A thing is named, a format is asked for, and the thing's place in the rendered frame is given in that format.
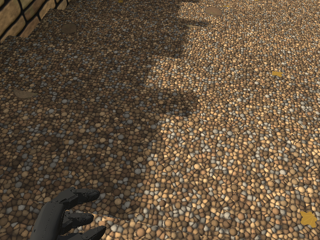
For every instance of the left robot hand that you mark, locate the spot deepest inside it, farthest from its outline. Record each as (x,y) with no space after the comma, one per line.
(53,222)

